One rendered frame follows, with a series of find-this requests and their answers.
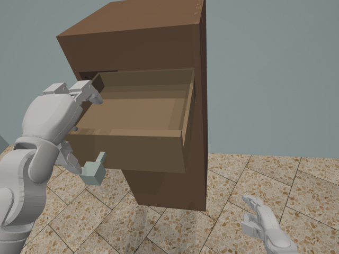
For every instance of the robot left hand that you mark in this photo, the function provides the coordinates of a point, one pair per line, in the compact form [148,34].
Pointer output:
[54,114]

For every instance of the cabinet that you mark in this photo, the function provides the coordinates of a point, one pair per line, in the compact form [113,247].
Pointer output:
[134,35]

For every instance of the robot left forearm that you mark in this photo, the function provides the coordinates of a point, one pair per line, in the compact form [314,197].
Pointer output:
[24,174]

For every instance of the robot right hand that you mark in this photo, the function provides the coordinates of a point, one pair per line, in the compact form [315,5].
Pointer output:
[255,226]

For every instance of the robot right forearm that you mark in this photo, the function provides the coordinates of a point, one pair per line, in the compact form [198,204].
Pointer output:
[277,241]

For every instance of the drawer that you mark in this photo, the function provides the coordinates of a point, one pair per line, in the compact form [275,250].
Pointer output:
[144,123]

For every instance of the handle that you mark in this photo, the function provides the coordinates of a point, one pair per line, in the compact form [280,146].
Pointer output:
[93,173]

